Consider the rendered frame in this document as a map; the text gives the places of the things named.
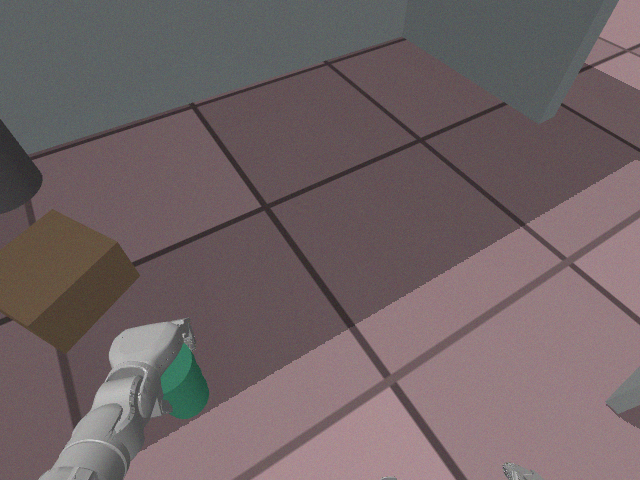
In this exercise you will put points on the right robot hand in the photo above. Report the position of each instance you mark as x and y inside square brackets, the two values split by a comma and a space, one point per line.
[516, 472]

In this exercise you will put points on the left robot arm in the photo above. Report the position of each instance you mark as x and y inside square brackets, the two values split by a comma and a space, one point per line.
[106, 439]

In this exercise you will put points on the left robot hand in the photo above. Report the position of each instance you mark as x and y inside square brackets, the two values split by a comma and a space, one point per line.
[157, 345]

